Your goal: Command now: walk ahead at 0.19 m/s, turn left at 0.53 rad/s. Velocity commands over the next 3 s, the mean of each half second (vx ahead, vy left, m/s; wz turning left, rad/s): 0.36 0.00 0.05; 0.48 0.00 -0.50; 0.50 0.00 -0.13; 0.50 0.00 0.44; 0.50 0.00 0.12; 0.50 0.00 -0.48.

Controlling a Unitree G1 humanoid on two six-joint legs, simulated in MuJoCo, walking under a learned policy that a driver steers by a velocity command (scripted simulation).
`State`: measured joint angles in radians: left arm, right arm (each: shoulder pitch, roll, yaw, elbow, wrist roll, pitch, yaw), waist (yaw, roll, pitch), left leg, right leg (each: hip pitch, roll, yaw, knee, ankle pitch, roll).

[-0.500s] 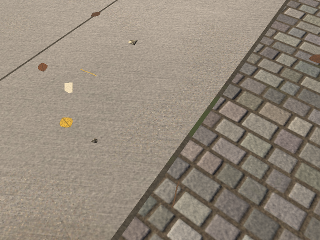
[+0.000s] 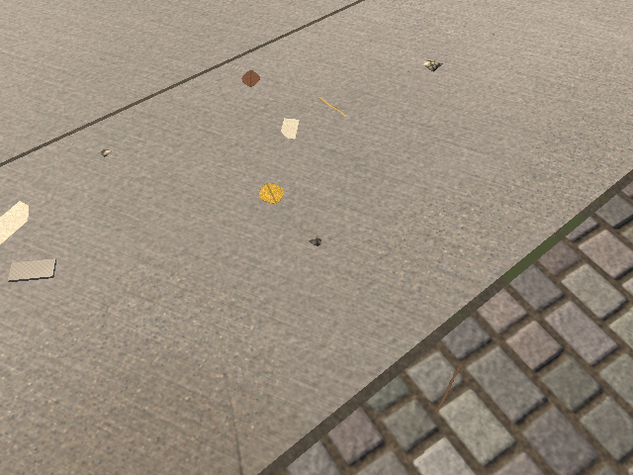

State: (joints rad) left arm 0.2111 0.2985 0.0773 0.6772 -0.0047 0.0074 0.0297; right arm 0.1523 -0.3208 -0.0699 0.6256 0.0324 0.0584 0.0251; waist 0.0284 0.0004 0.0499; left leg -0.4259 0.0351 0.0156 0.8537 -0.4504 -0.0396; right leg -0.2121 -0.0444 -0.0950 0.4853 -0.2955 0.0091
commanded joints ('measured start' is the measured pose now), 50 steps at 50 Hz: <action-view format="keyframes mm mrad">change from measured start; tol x32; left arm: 1 -18 199 54 -54 -22 -20 -13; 50 109 114 18 0 -13 -54 -23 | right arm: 1 -15 -79 -18 -85 2 -20 11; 50 76 -120 -12 -43 -25 -185 -17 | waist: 1 -8 -145 -87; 5 -131 322 -110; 23 -134 55 84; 31 95 -125 -514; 35 -17 38 -71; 50 -58 -121 -105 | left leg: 1 114 -30 79 -214 80 43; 3 370 -87 102 -347 119 86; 6 545 373 -782 -682 -197 417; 22 469 185 36 -739 592 173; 28 572 193 111 -234 1433 125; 29 369 168 121 4 1277 98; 31 -273 -106 -118 616 -103 25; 50 184 -2 -70 -343 378 35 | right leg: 1 10 -222 158 -172 -62 -186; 6 -730 9 167 716 -315 -2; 18 -513 -21 103 263 386 15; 28 -134 154 -29 68 181 -150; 31 731 -298 936 -103 7 -466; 39 -129 -65 366 -296 340 -321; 50 -13 -55 452 11 112 -146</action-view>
